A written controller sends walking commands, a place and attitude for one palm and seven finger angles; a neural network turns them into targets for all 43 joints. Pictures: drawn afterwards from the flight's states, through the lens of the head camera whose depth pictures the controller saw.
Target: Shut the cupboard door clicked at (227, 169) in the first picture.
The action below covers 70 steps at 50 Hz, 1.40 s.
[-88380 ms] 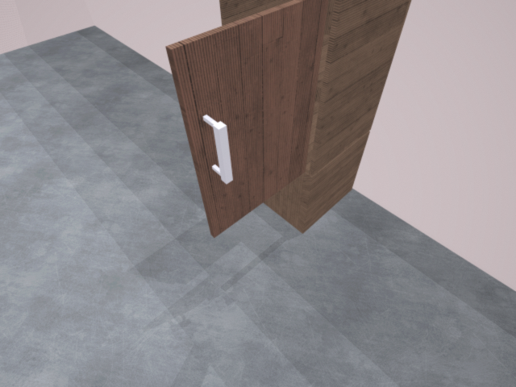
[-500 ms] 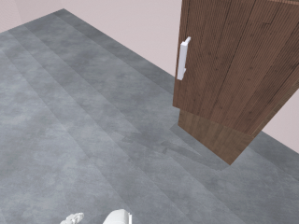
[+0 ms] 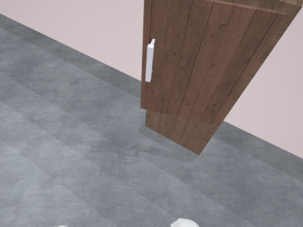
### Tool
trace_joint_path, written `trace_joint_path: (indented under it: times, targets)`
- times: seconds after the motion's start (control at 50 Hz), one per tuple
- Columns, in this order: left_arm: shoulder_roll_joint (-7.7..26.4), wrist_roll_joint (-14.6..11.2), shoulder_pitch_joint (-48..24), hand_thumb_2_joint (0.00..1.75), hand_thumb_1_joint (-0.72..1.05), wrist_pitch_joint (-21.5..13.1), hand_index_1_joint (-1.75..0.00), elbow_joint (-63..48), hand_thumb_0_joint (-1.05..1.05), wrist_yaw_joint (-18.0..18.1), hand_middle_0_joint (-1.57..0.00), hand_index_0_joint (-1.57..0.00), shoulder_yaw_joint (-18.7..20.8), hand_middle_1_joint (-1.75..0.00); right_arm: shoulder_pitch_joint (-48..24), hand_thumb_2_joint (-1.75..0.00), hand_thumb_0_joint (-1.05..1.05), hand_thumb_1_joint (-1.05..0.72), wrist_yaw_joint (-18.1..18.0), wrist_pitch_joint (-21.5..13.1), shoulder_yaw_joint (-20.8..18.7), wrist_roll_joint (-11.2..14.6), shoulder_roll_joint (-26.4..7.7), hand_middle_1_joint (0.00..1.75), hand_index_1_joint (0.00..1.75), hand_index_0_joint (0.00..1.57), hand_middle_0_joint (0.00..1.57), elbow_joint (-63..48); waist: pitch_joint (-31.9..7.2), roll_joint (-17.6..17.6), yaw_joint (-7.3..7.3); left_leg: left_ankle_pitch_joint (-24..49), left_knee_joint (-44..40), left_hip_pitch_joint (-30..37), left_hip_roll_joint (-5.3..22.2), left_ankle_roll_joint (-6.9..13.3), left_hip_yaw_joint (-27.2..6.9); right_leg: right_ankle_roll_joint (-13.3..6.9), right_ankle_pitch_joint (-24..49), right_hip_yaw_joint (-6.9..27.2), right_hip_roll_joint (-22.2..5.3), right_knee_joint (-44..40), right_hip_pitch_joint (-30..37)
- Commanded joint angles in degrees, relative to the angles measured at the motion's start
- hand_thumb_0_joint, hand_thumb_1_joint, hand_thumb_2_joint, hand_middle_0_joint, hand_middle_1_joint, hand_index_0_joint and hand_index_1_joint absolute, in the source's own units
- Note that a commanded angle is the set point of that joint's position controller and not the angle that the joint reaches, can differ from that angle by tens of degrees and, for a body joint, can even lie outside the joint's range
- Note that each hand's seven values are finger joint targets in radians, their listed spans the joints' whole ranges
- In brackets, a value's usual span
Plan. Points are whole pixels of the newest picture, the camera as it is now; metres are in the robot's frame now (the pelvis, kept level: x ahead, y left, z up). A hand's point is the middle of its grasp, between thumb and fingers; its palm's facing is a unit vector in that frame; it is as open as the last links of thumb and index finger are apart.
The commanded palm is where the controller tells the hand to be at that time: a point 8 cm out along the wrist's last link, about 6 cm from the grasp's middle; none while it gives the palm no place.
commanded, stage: turn to face it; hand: left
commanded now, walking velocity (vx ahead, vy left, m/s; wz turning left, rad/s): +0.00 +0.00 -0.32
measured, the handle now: (150, 61) +0.69 +0.06 +0.00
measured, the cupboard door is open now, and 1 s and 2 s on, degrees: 18 18 18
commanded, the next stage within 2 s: take the last steps up to it in 0.14 s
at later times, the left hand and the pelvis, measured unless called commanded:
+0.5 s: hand out of the picture +0.10 +0.13 -0.17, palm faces -0.07 -0.98 -0.18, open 7.3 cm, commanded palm none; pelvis +0.03 -0.04 +0.00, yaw -7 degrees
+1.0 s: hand (132, 189) +0.25 +0.07 -0.18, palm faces -0.17 -0.96 -0.22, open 7.4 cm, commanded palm none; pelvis +0.15 -0.10 -0.02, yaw -11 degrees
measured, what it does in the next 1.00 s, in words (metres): walks ahead: right foot, then left foot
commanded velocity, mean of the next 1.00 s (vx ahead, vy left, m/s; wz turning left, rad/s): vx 0.19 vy -0.01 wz -0.11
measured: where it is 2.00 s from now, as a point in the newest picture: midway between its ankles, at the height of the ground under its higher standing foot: outside the picture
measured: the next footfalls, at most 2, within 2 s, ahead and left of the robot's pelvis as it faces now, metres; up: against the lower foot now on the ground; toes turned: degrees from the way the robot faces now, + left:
right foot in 0.16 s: +0.01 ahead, -0.15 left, +0.00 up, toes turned -7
left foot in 0.56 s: +0.12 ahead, +0.07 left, +0.00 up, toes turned -2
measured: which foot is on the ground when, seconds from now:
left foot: down 0.00-0.16, up 0.18-0.54, down 0.56-0.98, up 1.00-1.00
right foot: up 0.00-0.14, down 0.16-0.56, up 0.58-0.94, down 0.96-1.00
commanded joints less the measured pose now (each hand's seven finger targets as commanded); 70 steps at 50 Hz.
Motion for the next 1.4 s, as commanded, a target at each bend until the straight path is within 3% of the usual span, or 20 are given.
trace_joint_path:
  times: [0.0, 0.1, 0.14, 0.16, 0.2, 0.28, 0.44, 0.5, 0.52, 0.54, 0.56, 0.7, 0.84, 0.9, 0.92, 0.96, 1.02, 1.08, 1.14, 1.38]
  targets:
    - [0.6, 0.25, -3.76, 0.9, 0.9, -1.62, -0.3, -5.42, 0.0, 0.01, -0.2, -0.2, -0.64, -0.3, 4.8, -0.9, 0.0, -0.9, -0.51, -0.62, -4.1, -0.45, -12.33, 0.3, 0.3, 0.2, 0.2, -1.15, -6.43, 13.14, -3.3, 27.85, -5.02, 8.5, 12.97, 7.4, -6.95, -0.7, -1.72, -3.42, -0.74, -11.72, 1.25]
    - [1.79, 0.25, 2.19, 0.9, 0.9, -2.96, -0.3, -3.25, 0.0, 0.53, -0.2, -0.2, -0.8, -0.3, 3.55, -0.9, 0.0, -0.9, 0.24, -0.19, -4.8, 0.24, -13.26, 0.3, 0.3, 0.2, 0.2, 0.36, -8.63, 10.14, -0.26, 22.1, 3.79, 2.74, 10.82, 2.95, -3.62, -3.03, 14.03, -5.13, 0.77, -36.07, 17.68]
    - [11.56, 1.05, 8.16, 0.9, 0.9, -4.2, -0.3, -0.92, 0.0, 1.93, -0.2, -0.2, 1.09, -0.3, 0.54, -0.9, 0.0, -0.9, 0.71, -0.09, -3.33, 1.01, -5.88, 0.3, 0.3, 0.2, 0.2, -2.51, -8.61, -16.35, 2.87, -19.44, 23.48, -19.37, -1.61, -3.76, 2.76, -10.99, 40.92, 20.65, -19.86, -43.11, 31.16]
    - [12.04, 0.16, 9.56, 0.9, 0.9, -4.17, -0.3, -0.46, 0.0, 2.47, -0.2, -0.2, 0.7, -0.3, -1.25, -0.9, 0.0, -0.9, 0.09, 1.01, -3.1, 1.0, -7.92, 0.3, 0.3, 0.2, 0.2, -2.67, -9.05, -12.55, 3.91, -22.94, 32.5, -18.45, -1.33, -3.29, -5.29, -16.44, 44.27, 21.15, -23.35, -43.01, 25.08]
    - [8.0, 0.36, 3.72, 0.9, 0.9, -4.07, -0.3, -1.34, 0.0, 3.41, -0.2, -0.2, 0.59, -0.3, -0.16, -0.9, 0.0, -0.9, 0.07, 1.38, -3.29, 0.66, -6.64, 0.3, 0.3, 0.2, 0.2, -1.17, -5.78, -12.74, 0.48, -16.12, 38.48, -23.14, -0.79, -3.46, -8.24, -15.42, 41.61, 16.8, -17.53, -42.85, 24.62]
    - [4.12, -0.01, 0.7, 0.9, 0.9, -4.98, -0.3, -1.96, 0.0, 3.09, -0.2, -0.2, -1.02, -0.3, 3.48, -0.9, 0.0, -0.9, 1.01, 1.37, -3.33, 0.04, -6.96, 0.3, 0.3, 0.2, 0.2, 2.05, -6.46, -9.96, -1.87, -6.82, 37.12, -18.31, -0.99, -4.75, -6.97, -13.14, 30.68, 7.82, -11.9, -44.75, 21.0]
    - [4.63, 0.79, 5.67, 0.9, 0.9, -6.59, -0.3, 1.76, 0.0, 2.35, -0.2, -0.2, -0.01, -0.3, -0.08, -0.9, 0.0, -0.9, 2.14, -1.36, -3.04, -0.2, -4.69, 0.3, 0.3, 0.2, 0.2, 1.23, -1.89, -6.21, 0.73, -8.96, 13.3, -13.76, -1.78, -3.0, -5.05, -16.5, 5.82, 14.73, -14.14, -49.62, 20.88]
    - [3.43, 0.2, 3.62, 0.9, 0.9, -6.36, -0.3, 2.56, 0.0, 1.96, -0.2, -0.2, -0.27, -0.3, 8.27, -0.9, 0.0, -0.9, 1.66, -2.67, -2.63, -0.19, -4.64, 0.3, 0.3, 0.2, 0.2, 4.61, -2.44, -2.65, -3.42, 0.34, -1.62, 4.32, -4.1, -2.35, -2.68, -12.6, 0.44, 10.52, -9.1, -42.65, 10.77]
    - [1.06, -0.18, 3.84, 0.9, 0.9, -6.19, -0.3, 2.3, 0.0, 1.66, -0.2, -0.2, -0.82, -0.3, 12.74, -0.9, 0.0, -0.9, 1.18, -3.29, -3.01, -0.33, -7.51, 0.3, 0.3, 0.2, 0.2, 6.08, -3.49, 5.98, -4.86, -3.39, -6.13, 12.74, -0.17, -0.77, -9.47, -10.19, -1.83, 7.27, -4.74, -34.57, 2.89]
    - [-2.59, -0.59, 4.33, 0.9, 0.9, -6.17, -0.3, 1.3, 0.0, 1.27, -0.2, -0.2, -1.69, -0.3, 18.2, -0.9, 0.0, -0.9, 0.77, -3.46, -4.15, -1.19, -12.88, 0.3, 0.3, 0.2, 0.2, 7.18, -4.33, 20.92, -6.63, -11.83, -12.82, 17.29, 13.07, 4.06, -27.14, -7.07, -4.99, -1.1, 2.41, -19.04, -5.93]
    - [-1.28, -0.11, 0.99, 0.9, 0.9, -6.43, -0.3, -0.38, 0.0, 1.29, -0.2, -0.2, -1.82, -0.3, 20.1, -0.9, 0.0, -0.9, 0.27, -2.91, -4.22, -1.06, -14.27, 0.3, 0.3, 0.2, 0.2, 6.64, -1.9, 18.78, -7.63, -15.92, -18.22, 13.69, 19.42, 8.69, -35.57, -6.74, -8.4, -1.23, 2.55, -8.59, -9.39]
    - [-2.44, 0.52, 2.82, 0.9, 0.9, -5.43, -0.3, 3.11, 0.0, 0.05, -0.2, -0.2, -1.72, -0.3, 11.44, -0.9, 0.0, -0.9, -0.28, -4.18, -1.95, -0.1, -7.33, 0.3, 0.3, 0.2, 0.2, 5.97, 1.25, 7.79, -1.75, 4.86, -17.94, 5.57, 9.75, 7.03, -13.29, -4.45, 7.73, -0.74, -2.58, -4.22, -5.7]
    - [-4.08, 0.5, -0.46, 0.9, 0.9, -5.53, -0.3, 2.31, 0.0, 0.45, -0.2, -0.2, -2.28, -0.3, 12.92, -0.9, 0.0, -0.9, 0.26, -3.16, -2.88, -0.36, -7.14, 0.3, 0.3, 0.2, 0.2, 8.84, 1.15, 8.53, -2.49, 7.46, -14.56, 5.54, 10.08, 8.52, -8.47, -3.76, 9.63, -5.3, -2.13, -23.21, 1.96]
    - [-2.27, 0.62, 5.29, 0.9, 0.9, -6.11, -0.3, 4.55, 0.0, 0.72, -0.2, -0.2, -1.46, -0.3, 11.59, -0.9, 0.0, -0.9, 0.48, -2.56, -2.92, 0.07, -6.33, 0.3, 0.3, 0.2, 0.2, 9.48, 0.24, 4.58, 0.43, 3.09, -6.37, -1.49, 6.91, 5.71, -6.09, -4.36, 13.81, -5.96, 0.2, -32.41, 16.69]
    - [-0.11, 0.71, 11.36, 0.9, 0.9, -6.67, -0.3, 6.43, 0.0, 1.0, -0.2, -0.2, -0.83, -0.3, 10.74, -0.9, 0.0, -0.9, 0.76, -2.7, -2.57, 0.45, -5.31, 0.3, 0.3, 0.2, 0.2, 9.3, -2.38, 0.25, 3.45, 0.5, 1.54, -4.83, 2.89, 3.57, -2.63, -5.27, 13.09, -1.44, -2.22, -36.27, 24.19]
    - [7.41, 0.34, 19.1, 0.9, 0.9, -7.51, -0.3, 8.79, 0.0, 2.03, -0.2, -0.2, 0.61, -0.3, 10.68, -0.9, 0.0, -0.9, 1.19, -2.41, -2.21, 1.0, -2.01, 0.3, 0.3, 0.2, 0.2, 7.02, -6.22, -16.93, 5.09, -23.02, 28.17, -17.7, -5.2, 0.67, -1.11, -14.61, 3.05, 26.37, -22.32, -51.83, 30.52]
    - [2.0, 0.09, 9.61, 0.9, 0.9, -7.51, -0.3, 6.94, 0.0, 2.83, -0.2, -0.2, -0.76, -0.3, 8.72, -0.9, 0.0, -0.9, 1.0, -2.01, -2.74, 0.41, -2.4, 0.3, 0.3, 0.2, 0.2, 8.36, -1.42, -10.5, 1.0, -11.6, 37.95, -19.21, -1.15, 0.76, -8.28, -14.62, 3.71, 21.63, -19.09, -53.02, 20.3]
    - [-3.24, 0.17, 5.07, 0.9, 0.9, -8.38, -0.3, 5.87, 0.0, 3.21, -0.2, -0.2, -2.45, -0.3, 10.68, -0.9, 0.0, -0.9, 0.78, -1.22, -1.71, 0.43, 0.52, 0.3, 0.3, 0.2, 0.2, 10.15, -4.14, -2.47, -2.42, -6.25, 29.59, -11.17, -0.48, -1.56, -8.19, -12.79, 36.19, 5.94, -14.98, -48.7, 16.02]
    - [-1.07, 0.29, 5.95, 0.9, 0.9, -8.29, -0.3, 6.57, 0.0, 3.85, -0.2, -0.2, -2.81, -0.3, 9.4, -0.9, 0.0, -0.9, 0.68, 0.11, -1.0, 1.11, 1.24, 0.3, 0.3, 0.2, 0.2, 10.15, -7.51, -1.53, -1.71, -5.7, 21.7, -8.63, -2.66, -2.99, -6.85, -12.45, 57.69, 3.16, -14.96, -43.91, 19.59]
    - [3.23, 0.75, 4.17, 0.9, 0.9, -4.61, -0.3, 5.12, 0.0, 4.85, -0.2, -0.2, -0.52, -0.3, 0.63, -0.9, 0.0, -0.9, 0.59, 1.89, -3.16, 1.06, -3.24, 0.3, 0.3, 0.2, 0.2, 4.67, -4.45, -7.91, -0.97, -1.82, 7.62, -4.69, -5.01, -2.65, -7.75, -13.26, 50.02, 4.52, -15.86, -36.64, 19.16]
